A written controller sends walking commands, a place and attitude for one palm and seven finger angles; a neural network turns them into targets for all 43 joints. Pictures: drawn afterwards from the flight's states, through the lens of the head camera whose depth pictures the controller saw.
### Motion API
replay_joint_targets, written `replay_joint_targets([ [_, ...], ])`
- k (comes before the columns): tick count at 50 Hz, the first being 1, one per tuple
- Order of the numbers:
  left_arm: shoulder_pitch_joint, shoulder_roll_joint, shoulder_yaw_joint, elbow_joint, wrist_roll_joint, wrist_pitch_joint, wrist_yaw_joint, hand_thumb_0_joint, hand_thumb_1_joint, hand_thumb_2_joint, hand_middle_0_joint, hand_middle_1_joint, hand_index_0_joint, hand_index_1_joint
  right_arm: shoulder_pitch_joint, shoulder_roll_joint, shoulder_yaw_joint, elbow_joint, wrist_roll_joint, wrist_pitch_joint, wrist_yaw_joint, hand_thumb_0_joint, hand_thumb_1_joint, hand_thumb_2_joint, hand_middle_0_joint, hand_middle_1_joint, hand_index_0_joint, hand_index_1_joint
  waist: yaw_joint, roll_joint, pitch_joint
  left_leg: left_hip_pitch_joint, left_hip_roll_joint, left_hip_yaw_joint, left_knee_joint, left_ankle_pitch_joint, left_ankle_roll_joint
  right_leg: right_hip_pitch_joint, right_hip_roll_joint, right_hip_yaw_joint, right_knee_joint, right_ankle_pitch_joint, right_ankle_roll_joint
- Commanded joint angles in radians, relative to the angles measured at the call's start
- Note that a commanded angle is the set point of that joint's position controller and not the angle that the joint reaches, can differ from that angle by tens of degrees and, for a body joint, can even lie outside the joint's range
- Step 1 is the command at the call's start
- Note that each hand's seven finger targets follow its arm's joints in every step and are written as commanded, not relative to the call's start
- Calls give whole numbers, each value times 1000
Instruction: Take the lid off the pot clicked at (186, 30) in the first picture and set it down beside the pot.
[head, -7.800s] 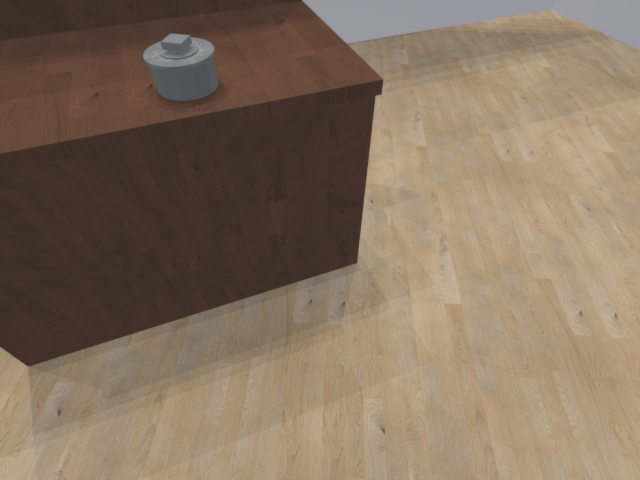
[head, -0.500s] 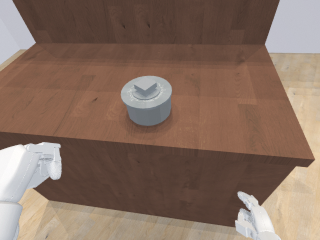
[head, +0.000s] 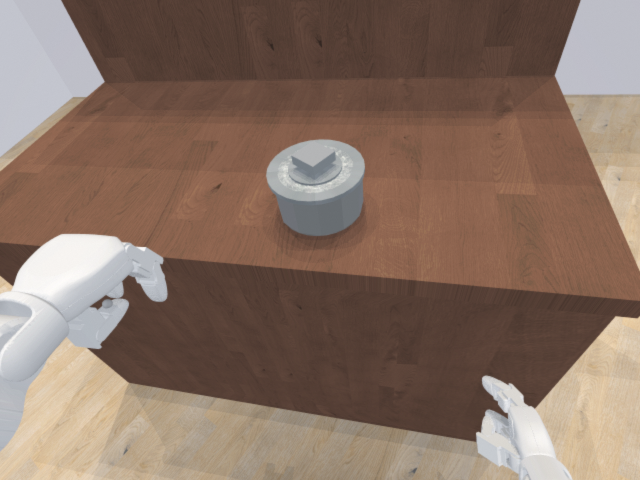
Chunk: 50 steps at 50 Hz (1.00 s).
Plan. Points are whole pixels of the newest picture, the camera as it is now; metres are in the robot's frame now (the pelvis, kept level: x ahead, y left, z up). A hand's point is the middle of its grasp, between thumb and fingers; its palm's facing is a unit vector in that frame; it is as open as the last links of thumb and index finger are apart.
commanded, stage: reach forward and open the fingers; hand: left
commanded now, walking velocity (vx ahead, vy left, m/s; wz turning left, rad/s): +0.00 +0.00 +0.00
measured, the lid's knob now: (313, 157) +0.54 +0.08 +0.12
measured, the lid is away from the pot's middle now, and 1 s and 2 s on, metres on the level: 0.00 0.00 0.00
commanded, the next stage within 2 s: move the open hand above the knob in 0.44 s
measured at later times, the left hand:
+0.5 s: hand (123, 260) +0.28 +0.24 +0.18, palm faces -0.10 +0.01 -0.99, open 10.1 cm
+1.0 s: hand (181, 216) +0.35 +0.20 +0.18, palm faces -0.21 -0.01 -0.98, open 10.2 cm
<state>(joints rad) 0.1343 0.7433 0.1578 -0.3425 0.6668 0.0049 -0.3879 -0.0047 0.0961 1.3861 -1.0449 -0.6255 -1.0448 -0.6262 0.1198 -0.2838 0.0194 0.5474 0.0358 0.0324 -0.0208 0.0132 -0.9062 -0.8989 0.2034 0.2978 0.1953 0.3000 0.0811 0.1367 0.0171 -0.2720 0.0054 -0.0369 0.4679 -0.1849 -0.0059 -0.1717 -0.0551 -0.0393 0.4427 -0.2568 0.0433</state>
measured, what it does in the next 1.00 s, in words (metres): stands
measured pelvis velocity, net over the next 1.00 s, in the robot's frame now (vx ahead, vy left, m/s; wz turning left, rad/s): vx -0.01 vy -0.01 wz -0.02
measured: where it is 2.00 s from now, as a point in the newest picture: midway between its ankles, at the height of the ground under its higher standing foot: outside the picture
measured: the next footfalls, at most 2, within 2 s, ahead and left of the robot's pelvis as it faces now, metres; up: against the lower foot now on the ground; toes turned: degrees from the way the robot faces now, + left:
none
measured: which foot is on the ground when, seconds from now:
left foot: down 0.00-1.00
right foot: down 0.00-1.00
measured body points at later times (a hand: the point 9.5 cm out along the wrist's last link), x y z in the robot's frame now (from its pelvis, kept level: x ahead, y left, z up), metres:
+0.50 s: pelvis -0.03 +0.01 +0.00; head -0.03 -0.04 +0.45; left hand +0.28 +0.24 +0.23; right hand +0.19 -0.21 -0.09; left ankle +0.04 +0.12 -0.74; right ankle -0.01 -0.15 -0.74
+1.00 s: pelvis -0.01 -0.01 +0.00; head +0.00 -0.07 +0.44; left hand +0.35 +0.20 +0.23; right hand +0.19 -0.25 -0.11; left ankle +0.04 +0.12 -0.74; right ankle -0.01 -0.15 -0.74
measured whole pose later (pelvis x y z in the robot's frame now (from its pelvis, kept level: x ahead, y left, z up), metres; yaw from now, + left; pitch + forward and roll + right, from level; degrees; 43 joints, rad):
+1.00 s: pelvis -0.01 -0.01 +0.00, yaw -1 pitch -1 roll +1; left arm -0.48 0.65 -0.08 0.11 0.77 0.13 -0.52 0.00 -0.35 1.56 -0.85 -0.08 -0.85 -0.08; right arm 0.12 -0.32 0.02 0.60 0.05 0.06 -0.01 0.01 -0.91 -0.90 0.20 0.30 0.19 0.30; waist 0.03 0.12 0.02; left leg -0.26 0.01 -0.02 0.45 -0.17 -0.01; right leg -0.20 -0.06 -0.02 0.50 -0.27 0.03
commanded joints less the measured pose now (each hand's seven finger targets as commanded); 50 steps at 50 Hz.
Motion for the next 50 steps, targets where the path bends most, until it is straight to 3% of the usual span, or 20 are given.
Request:
replay_joint_targets([
  [1, -261, 241, 169, -97, 17, -3, 46, 0, -180, 1494, -919, -294, -919, -294, -136, -92, -37, -164, -2, -56, 4, 0, -900, -900, 200, 300, 200, 300, -5, -64, -207, 169, -56, 39, -59, 145, 38, -33, 77, -49, -78, 130, -31],
  [3, -312, 252, 168, -66, 26, 3, 52, 0, -239, 1513, -893, -223, -893, -223, -149, -97, -40, -163, 1, -55, 2, 0, -900, -900, 200, 300, 200, 300, -3, -65, -172, 154, -50, 37, -74, 95, 36, -51, 78, -43, -84, 82, -33],
  [6, -414, 251, 138, -103, 40, 8, 56, 0, -329, 1547, -856, -116, -856, -116, -157, -92, -38, -161, 2, -61, 10, 0, -900, -900, 200, 300, 200, 300, -3, -5, -233, 177, -48, 21, -92, 80, 31, -25, 83, -43, -68, 48, -43],
  [10, -409, 223, 123, -53, 48, 41, 59, 0, -357, 1553, -843, -81, -843, -81, -164, -98, -44, -168, 14, -66, 22, 0, -900, -900, 200, 300, 200, 300, -10, -19, -207, 174, -44, 12, -85, 62, 28, -40, 94, -36, -52, 39, -52],
  [13, -535, 224, 78, -29, 65, 50, 46, 0, -357, 1554, -843, -81, -843, -81, -179, -99, -38, -157, 10, -53, 17, 0, -900, -900, 200, 300, 200, 300, -8, -38, -181, 143, -38, 9, -126, -19, 27, -50, 89, -38, -60, -13, -48],
  [15, -542, 244, 103, -53, 72, 54, 53, 0, -358, 1555, -843, -81, -843, -81, -179, -97, -39, -168, 14, -67, 20, 0, -900, -900, 200, 300, 200, 300, -8, 9, -242, 177, -46, 8, -96, 17, 28, -32, 94, -27, -39, 5, -58],
  [17, -598, 239, 82, 3, 80, 63, 39, 0, -358, 1556, -844, -81, -844, -81, -176, -94, -33, -154, 13, -55, 18, 0, -900, -900, 200, 300, 200, 300, -7, -52, -219, 150, -41, 12, -116, -3, 25, -32, 87, -33, -50, -11, -51],
  [20, -610, 209, 62, 59, 73, 74, 32, 0, -359, 1559, -844, -81, -844, -81, -172, -98, -32, -155, 18, -58, 18, 0, -900, -900, 200, 300, 200, 300, -21, -44, -196, 148, -44, 15, -102, -24, 28, -62, 95, -33, -45, -22, -55],
  [23, -672, 216, 39, 91, 81, 76, 11, 0, -360, 1563, -845, -81, -845, -81, -178, -99, -26, -147, 9, -50, 11, 0, -900, -900, 200, 300, 200, 300, -15, -72, -189, 131, -47, 25, -115, -39, 32, -60, 87, -32, -56, -35, -51],
  [25, -706, 223, 46, 56, 82, 74, 11, 0, -360, 1564, -845, -81, -845, -81, -183, -98, -28, -156, 17, -62, 13, 0, -900, -900, 200, 300, 200, 300, -23, -37, -227, 160, -49, 22, -93, -19, 32, -55, 91, -26, -42, -23, -55],
  [28, -752, 241, 46, 155, 94, 84, -6, 0, -360, 1564, -845, -81, -845, -81, -168, -103, -24, -135, 7, -51, 5, 0, -900, -900, 200, 300, 200, 300, -15, -86, -209, 136, -55, 34, -98, -3, 36, -50, 86, -29, -53, -10, -52],
  [30, -780, 206, 19, 156, 89, 89, -10, 0, -360, 1564, -845, -81, -845, -81, -169, -105, -26, -139, 18, -57, 8, 0, -900, -900, 200, 300, 200, 300, -33, -67, -216, 151, -60, 37, -76, 12, 36, -58, 89, -26, -48, 9, -53],
  [33, -843, 194, -24, 226, 98, 98, -33, 0, -360, 1564, -845, -81, -845, -81, -168, -108, -20, -128, 13, -46, 0, 0, -900, -900, 200, 300, 200, 300, -32, -114, -207, 140, -66, 53, -83, 5, 42, -57, 80, -25, -61, 13, -46],
  [35, -894, 187, -33, 190, 98, 95, -34, 0, -360, 1564, -845, -81, -845, -81, -171, -109, -25, -134, 17, -57, 0, 0, -900, -900, 200, 300, 200, 300, -42, -67, -241, 172, -71, 45, -62, 31, 44, -54, 84, -20, -49, 44, -52],
  [36, -926, 216, -25, 199, 112, 95, -45, 0, -360, 1564, -845, -81, -845, -81, -168, -104, -19, -127, 9, -54, 0, 0, -900, -900, 200, 300, 200, 300, -28, -89, -287, 177, -76, 47, -70, 60, 46, -19, 76, -20, -47, 68, -51],
  [40, -919, 222, -5, 278, 106, 114, -58, 0, -360, 1564, -845, -81, -845, -81, -156, -117, -29, -117, 11, -47, 2, 0, -900, -900, 200, 300, 200, 300, -35, -106, -272, 173, -79, 52, -44, 106, 51, -22, 78, -14, -38, 151, -49],
  [42, -942, 240, -3, 322, 118, 122, -75, 0, -360, 1564, -845, -81, -845, -81, -158, -117, -24, -114, 10, -33, 3, 0, -900, -900, 200, 300, 200, 300, -25, -154, -263, 147, -79, 63, -51, 118, 52, -4, 68, -13, -34, 171, -44],
  [45, -966, 165, -65, 269, 100, 125, -85, 0, -360, 1564, -845, -81, -845, -81, -169, -115, -33, -131, 16, -36, 13, 0, -900, -900, 200, 300, 200, 300, -40, -109, -297, 189, -85, 60, -29, 156, 57, -10, 75, -11, -22, 220, -48],
  [47, -971, 180, -60, 304, 114, 136, -94, 0, -360, 1564, -845, -81, -845, -81, -162, -113, -30, -125, 12, -25, 13, 0, -900, -900, 200, 300, 200, 300, -33, -150, -292, 175, -84, 67, -35, 163, 57, -2, 70, -12, -19, 232, -44],
  [50, -1012, 171, -65, 289, 111, 137, -87, 0, -360, 1564, -845, -81, -845, -81, -157, -119, -36, -123, 16, -19, 20, 0, -900, -900, 200, 300, 200, 300, -42, -111, -293, 188, -85, 61, -27, 169, 57, -18, 77, -16, -16, 231, -50],
])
